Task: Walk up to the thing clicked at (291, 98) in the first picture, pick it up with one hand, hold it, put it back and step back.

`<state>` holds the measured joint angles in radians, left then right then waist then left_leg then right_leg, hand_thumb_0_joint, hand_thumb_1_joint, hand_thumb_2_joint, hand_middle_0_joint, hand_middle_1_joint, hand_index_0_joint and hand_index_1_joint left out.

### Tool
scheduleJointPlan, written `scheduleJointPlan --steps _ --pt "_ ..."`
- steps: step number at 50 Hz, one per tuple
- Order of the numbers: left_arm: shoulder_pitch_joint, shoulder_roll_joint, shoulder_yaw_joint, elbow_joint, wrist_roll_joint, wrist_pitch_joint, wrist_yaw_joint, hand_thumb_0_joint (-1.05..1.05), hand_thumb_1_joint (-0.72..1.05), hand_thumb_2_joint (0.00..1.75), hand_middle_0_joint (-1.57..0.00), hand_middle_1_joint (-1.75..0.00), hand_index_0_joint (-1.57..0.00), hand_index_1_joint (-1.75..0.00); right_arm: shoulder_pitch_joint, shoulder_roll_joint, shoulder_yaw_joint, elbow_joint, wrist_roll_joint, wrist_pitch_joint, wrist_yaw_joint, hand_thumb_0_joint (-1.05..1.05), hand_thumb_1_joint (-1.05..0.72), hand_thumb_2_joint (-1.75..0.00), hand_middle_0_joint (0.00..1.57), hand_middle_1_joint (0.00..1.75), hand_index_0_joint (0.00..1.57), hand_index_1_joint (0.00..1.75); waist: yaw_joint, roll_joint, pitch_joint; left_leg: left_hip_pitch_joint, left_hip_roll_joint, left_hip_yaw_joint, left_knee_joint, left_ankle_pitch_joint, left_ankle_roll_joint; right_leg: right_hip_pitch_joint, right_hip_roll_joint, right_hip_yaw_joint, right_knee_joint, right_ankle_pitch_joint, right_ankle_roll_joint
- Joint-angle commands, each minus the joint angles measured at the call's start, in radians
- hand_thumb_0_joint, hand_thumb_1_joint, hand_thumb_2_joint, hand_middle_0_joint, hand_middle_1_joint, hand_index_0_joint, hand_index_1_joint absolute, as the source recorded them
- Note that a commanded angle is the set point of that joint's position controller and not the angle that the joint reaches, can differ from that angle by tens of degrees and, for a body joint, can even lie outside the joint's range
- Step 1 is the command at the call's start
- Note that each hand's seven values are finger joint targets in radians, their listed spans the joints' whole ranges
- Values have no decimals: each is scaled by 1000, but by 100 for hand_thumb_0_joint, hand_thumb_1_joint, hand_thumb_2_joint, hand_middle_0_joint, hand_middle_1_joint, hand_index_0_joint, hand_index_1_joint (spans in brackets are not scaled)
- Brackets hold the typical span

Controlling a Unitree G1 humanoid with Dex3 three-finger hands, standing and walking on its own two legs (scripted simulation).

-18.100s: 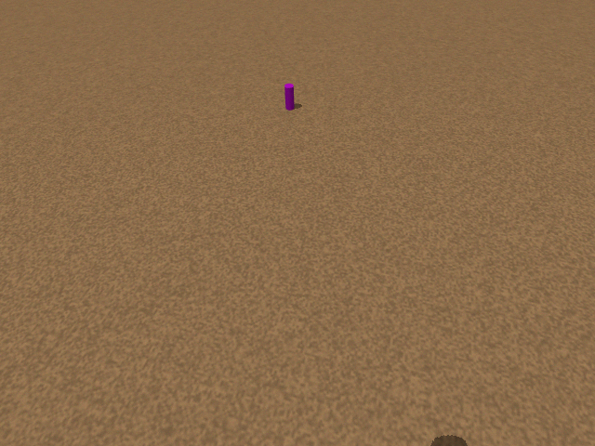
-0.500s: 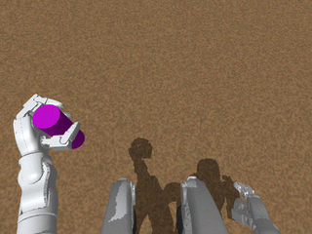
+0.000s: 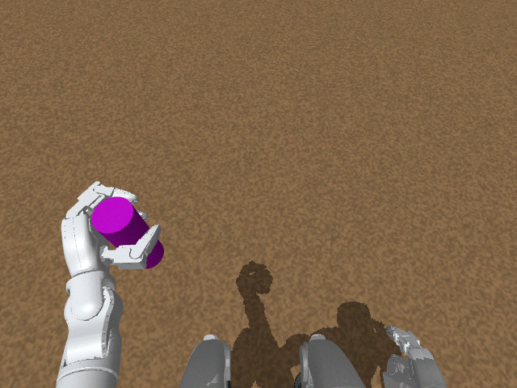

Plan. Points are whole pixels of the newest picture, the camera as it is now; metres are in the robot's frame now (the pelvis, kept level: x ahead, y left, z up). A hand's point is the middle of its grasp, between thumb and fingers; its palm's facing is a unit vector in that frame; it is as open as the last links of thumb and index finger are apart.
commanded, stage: lift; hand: left
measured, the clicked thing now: (132, 236) +0.34 +0.20 +0.01
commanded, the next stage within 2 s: hold in 0.86 s
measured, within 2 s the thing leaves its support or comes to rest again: neither
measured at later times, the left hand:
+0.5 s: hand (138, 208) +0.35 +0.17 +0.08, palm faces +0.28 -0.96 -0.02, open 8.1 cm
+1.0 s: hand (137, 197) +0.36 +0.17 +0.10, palm faces +0.28 -0.96 -0.01, open 8.1 cm
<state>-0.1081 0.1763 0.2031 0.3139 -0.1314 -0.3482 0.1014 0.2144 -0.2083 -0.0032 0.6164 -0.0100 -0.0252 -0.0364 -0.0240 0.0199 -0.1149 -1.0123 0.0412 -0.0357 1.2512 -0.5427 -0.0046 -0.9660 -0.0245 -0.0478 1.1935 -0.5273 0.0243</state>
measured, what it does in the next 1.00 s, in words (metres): rises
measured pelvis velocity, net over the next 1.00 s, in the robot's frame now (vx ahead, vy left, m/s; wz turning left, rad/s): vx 0.02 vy -0.01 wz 0.01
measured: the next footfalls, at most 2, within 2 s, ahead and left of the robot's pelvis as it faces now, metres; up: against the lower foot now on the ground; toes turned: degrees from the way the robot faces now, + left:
none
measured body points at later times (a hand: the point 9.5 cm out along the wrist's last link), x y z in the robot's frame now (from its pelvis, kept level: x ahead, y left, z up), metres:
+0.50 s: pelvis +0.02 -0.01 +0.04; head +0.09 -0.01 +0.48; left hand +0.33 +0.22 +0.08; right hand +0.16 -0.25 -0.07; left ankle +0.03 +0.12 -0.63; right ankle +0.03 -0.14 -0.63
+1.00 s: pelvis +0.02 -0.01 +0.05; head +0.08 -0.01 +0.50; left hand +0.33 +0.22 +0.10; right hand +0.15 -0.26 -0.06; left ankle +0.03 +0.12 -0.63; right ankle +0.03 -0.14 -0.63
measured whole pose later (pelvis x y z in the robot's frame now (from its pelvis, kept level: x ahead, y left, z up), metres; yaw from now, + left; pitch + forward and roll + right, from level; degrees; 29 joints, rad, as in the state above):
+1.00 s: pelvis +0.02 -0.01 +0.05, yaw +0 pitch +10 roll -1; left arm -0.10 0.14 0.17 0.36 -0.13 -0.34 0.11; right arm 0.23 -0.21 -0.01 0.65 -0.02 0.01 -0.03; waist -0.02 0.02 -0.06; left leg -0.67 0.05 -0.02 0.95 -0.46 -0.02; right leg -0.64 -0.02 -0.04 0.92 -0.45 0.01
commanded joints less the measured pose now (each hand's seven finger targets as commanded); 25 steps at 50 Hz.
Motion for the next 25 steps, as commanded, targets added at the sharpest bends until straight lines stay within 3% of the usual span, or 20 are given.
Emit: scheduleJointPlan --steps 1,5,6,7,9,10,13,14,15,16,18,19,25 --pt "-230 128 31 -241 -5 -84 -7 0 22 126 -128 -140 -131 -139 22 -143 -57 -104 -1 -41 -14 0 -90 -89 20 30 20 30 -5 40 -362 313 -18 -17 -240 265 2 219 31 -14 -181 277 -40" --pt "-224 106 20 -235 -4 -89 1 0 22 126 -128 -140 -131 -139 8 -136 -55 -118 0 -37 -14 0 -90 -89 20 30 20 30 -6 24 -347 336 -18 -16 -274 242 2 250 32 -15 -214 259 -38" --pt "-244 103 8 -242 -4 -90 1 0 24 126 -127 -139 -130 -138 -7 -134 -53 -123 1 -38 -13 0 -90 -89 20 30 20 30 -6 29 -303 316 -22 -10 -284 211 4 249 31 -11 -231 236 -36" --pt "-185 105 24 -183 -4 -84 1 0 24 127 -127 -140 -130 -139 18 -133 -54 -97 -2 -34 -13 0 -90 -89 20 30 20 30 -8 7 -297 319 -22 -9 -290 212 5 258 32 -11 -240 239 -36" --pt "-249 103 1 -255 0 -92 1 0 23 126 -127 -139 -130 -138 -4 -126 -50 -122 1 -35 -13 0 -90 -89 20 30 20 30 -6 11 -295 322 -25 -3 -305 204 6 285 28 -5 -260 236 -32" --pt "-221 115 16 -235 1 -89 1 0 23 126 -127 -139 -130 -139 -1 -129 -52 -114 0 -34 -13 0 -90 -89 20 30 20 30 2 16 -294 335 -24 -4 -316 201 5 290 28 -7 -264 230 -33" --pt "-209 110 17 -220 1 -88 5 0 22 126 -125 -138 -128 -137 9 -130 -51 -104 -1 -30 -14 0 -90 -89 20 30 20 30 1 21 -302 373 -24 0 -320 260 2 312 30 -7 -270 285 -34" --pt "-224 94 -5 -259 -1 -89 5 0 22 125 -125 -138 -128 -137 -1 -122 -46 -119 0 -31 -14 0 -90 -89 20 30 20 30 0 16 -293 367 -26 3 -324 259 4 332 31 -5 -280 288 -31" --pt "-218 101 12 -241 -2 -87 8 0 22 125 -125 -138 -128 -137 6 -128 -51 -116 0 -31 -15 0 -90 -89 20 30 20 30 -2 5 -309 381 -24 5 -324 276 5 345 30 -3 -282 307 -32" --pt "-216 88 -7 -238 -2 -85 5 0 22 125 -125 -138 -128 -137 5 -124 -49 -106 -2 -31 -16 0 -90 -89 20 30 20 30 -3 26 -300 391 -24 7 -326 284 3 335 30 -2 -286 315 -32" --pt "-219 91 -6 -243 2 -80 9 0 22 124 -124 -137 -127 -136 4 -129 -49 -113 -3 -28 -16 0 -90 -89 20 30 20 30 -4 12 -307 407 -21 3 -338 301 2 353 30 -5 -294 329 -33" --pt "-225 97 -4 -225 3 -79 8 0 21 124 -125 -137 -128 -136 6 -126 -49 -100 -2 -27 -15 0 -90 -89 20 30 20 30 -5 22 -257 394 -24 6 -343 279 4 337 29 -3 -303 309 -32" --pt "-225 98 6 -251 0 -73 11 0 21 124 -123 -136 -126 -135 -4 -124 -49 -115 -3 -24 -17 0 -89 -89 20 30 20 30 2 4 -297 426 -29 23 -352 336 8 421 25 11 -336 387 -22"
